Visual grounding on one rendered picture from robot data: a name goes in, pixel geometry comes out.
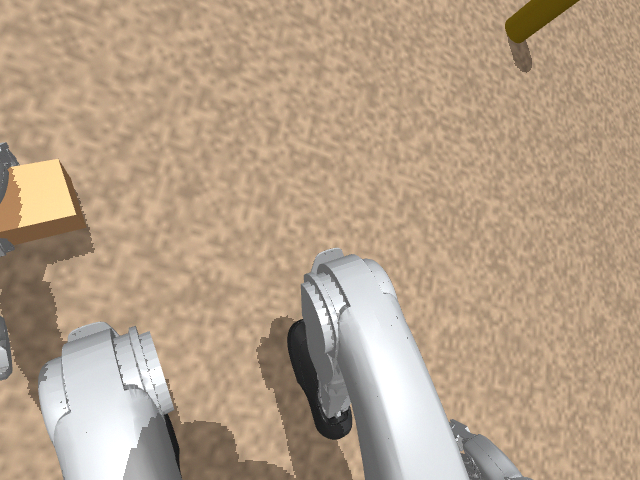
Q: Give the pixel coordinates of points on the right robot foot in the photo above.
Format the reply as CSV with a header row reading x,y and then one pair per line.
x,y
306,375

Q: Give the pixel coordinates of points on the left robot foot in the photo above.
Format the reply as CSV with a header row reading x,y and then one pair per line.
x,y
173,439

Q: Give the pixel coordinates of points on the right robot hand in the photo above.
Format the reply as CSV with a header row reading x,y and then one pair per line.
x,y
483,460

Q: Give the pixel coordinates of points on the left robot hand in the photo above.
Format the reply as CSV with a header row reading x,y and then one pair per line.
x,y
7,159

